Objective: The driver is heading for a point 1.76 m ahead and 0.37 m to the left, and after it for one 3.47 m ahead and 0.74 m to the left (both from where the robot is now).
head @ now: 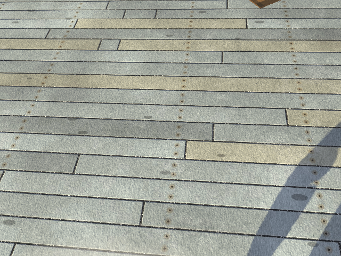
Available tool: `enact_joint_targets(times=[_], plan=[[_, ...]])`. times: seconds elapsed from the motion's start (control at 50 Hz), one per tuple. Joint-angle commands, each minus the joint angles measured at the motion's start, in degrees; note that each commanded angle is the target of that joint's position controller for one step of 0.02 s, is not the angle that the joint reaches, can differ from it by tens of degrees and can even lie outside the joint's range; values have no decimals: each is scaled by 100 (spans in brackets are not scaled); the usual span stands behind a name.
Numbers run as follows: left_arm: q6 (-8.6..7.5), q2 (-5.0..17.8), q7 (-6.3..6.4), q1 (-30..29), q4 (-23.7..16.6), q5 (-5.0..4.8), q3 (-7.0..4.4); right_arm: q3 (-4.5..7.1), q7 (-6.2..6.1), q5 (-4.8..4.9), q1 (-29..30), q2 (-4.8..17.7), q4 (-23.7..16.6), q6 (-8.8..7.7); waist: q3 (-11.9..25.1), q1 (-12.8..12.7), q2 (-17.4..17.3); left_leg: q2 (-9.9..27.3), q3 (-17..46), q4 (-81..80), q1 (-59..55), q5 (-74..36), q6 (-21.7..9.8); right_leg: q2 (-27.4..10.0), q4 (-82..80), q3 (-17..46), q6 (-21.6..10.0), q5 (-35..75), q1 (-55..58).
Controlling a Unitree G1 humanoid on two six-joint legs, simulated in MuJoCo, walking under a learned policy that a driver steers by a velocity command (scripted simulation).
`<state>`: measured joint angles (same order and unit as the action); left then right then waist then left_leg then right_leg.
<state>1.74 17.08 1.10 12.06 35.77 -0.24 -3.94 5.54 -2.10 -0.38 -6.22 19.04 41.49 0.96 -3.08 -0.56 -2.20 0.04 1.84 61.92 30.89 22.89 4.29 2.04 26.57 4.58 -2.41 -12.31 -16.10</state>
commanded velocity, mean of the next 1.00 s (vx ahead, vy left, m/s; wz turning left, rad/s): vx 0.00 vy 0.00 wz -0.15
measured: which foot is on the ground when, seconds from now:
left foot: up 0.00-0.24, down 0.26-1.00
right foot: down 0.00-1.00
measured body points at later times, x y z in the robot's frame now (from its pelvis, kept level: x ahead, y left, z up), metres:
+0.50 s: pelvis +0.01 +0.03 -0.01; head +0.02 +0.04 +0.44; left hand +0.17 +0.28 -0.12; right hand +0.14 -0.23 -0.11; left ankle +0.02 +0.15 -0.74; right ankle +0.01 -0.10 -0.74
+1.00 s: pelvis +0.02 +0.04 -0.01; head +0.03 +0.04 +0.44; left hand +0.15 +0.29 -0.14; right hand +0.10 -0.23 -0.13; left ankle +0.02 +0.15 -0.74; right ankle +0.01 -0.10 -0.74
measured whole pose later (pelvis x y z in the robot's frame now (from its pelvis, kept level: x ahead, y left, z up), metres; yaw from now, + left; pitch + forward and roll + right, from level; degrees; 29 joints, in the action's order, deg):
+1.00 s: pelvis +0.02 +0.04 -0.01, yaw -7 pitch -2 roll +0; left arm 1.4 13.6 2.5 12.1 49.6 0.5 -2.7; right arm 0.5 -0.1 -0.4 -11.3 14.4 49.0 -1.5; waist -2.3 0.2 0.1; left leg -1.5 0.6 28.2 9.7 16.6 -1.3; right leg 2.1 28.0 8.1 1.4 -14.8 -11.3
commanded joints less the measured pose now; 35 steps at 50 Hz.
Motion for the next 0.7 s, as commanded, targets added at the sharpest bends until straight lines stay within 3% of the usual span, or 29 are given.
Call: enact_joint_targets(times=[0.02, 0.08, 0.18, 0.22, 0.24, 0.26, 0.28, 0.3, 0.32, 0.34, 0.36, 0.38, 0.44, 0.56, 0.7], plan=[[-69, 959, 93, -158, -397, -23, -262, 71, 12, 35, 158, 332, -415, -100, 833, 29, 965, -19, 209, -511, 349, -281, 79, -1257, -587, 1443, -1033, 2230, 1125], [-33, 966, 107, -189, -386, 5, -256, 20, 69, 50, 182, 272, -391, -95, 875, -56, 1066, 6, 192, -1268, -102, -304, 99, -1265, -518, 1523, -1032, 1841, 1031], [16, 929, 8, -265, -301, 36, -195, 2, 160, 98, 152, 312, -430, -130, 725, -147, 1129, -7, 93, -2155, -903, -94, -25, -1281, -394, 1875, -1070, 1739, 630], [24, 825, -6, -427, -269, -9, -136, -18, 209, 93, -38, 236, -384, -179, 715, 18, 1055, -21, 38, -3051, -1368, -533, -129, -1154, -231, 1922, -943, 1744, 558], [19, 720, -2, -489, -247, -44, -89, -37, 231, 50, -208, 167, -328, -217, 708, 169, 975, -15, 2, -3907, -1851, -1299, -226, -1004, -162, 1863, -760, 1525, 392], [-16, 578, 3, -297, -190, 3, -42, -31, 223, -47, -265, 305, -344, -245, 763, 118, 721, 329, 295, -4157, -2377, -2062, -360, -802, -58, 1742, -458, 955, 124], [-64, 413, -2, 11, -167, 140, 8, 27, 192, -142, -282, 724, -427, -250, 913, -153, -267, 1202, 1106, -4132, -2741, -3260, -724, -261, 655, 1146, -103, -107, -193], [-86, 439, 6, 68, -163, 105, -18, -35, 207, -195, -1, 612, -357, -249, 728, -362, -974, 1641, 1637, -4233, -2099, -3170, -1465, 77, 643, 570, 187, -1127, -182], [-83, 645, 32, 7, -76, 154, -59, -136, 224, -140, 292, 270, -462, -278, 619, -296, -805, 1551, 1575, -4352, -1837, -2619, -1582, -100, 628, 463, 362, -1041, 121], [-74, 659, 38, -164, -63, 144, -84, -152, 226, -109, 279, 234, -424, -291, 582, -212, -722, 1245, 1337, -4324, -1911, -2117, -1349, -100, 437, 444, 369, -609, 154], [-37, 547, 46, -305, -39, 152, -62, -136, 227, -70, 177, 342, -379, -305, 553, -129, -700, 1008, 1140, -4270, -1909, -1760, -1123, -127, 249, 437, 381, -228, 285], [-1, 516, 36, -356, -57, 174, -53, -147, 222, -47, 111, 351, -344, -329, 501, -71, -676, 914, 1058, -4269, -1823, -1456, -978, -190, 107, 487, 381, 55, 398], [-7, 471, -17, -240, 79, 106, -44, -209, 214, -80, -15, 293, -320, -338, 332, -19, -279, 561, 628, -4149, -1684, -868, -684, -218, 33, 516, 188, 308, 445], [-101, 395, 14, -148, 328, 105, -42, -266, 186, -31, -196, 210, -249, -308, 413, 95, 297, 374, 373, -3810, -1942, -1250, -672, -286, -88, 638, 206, 734, 388], [-114, 378, 80, -15, 559, 90, -36, -315, 209, -23, -242, 140, -86, -287, 392, 80, 328, 275, 274, -3768, -1927, -1376, -637, -311, -87, 668, 209, 896, 504]])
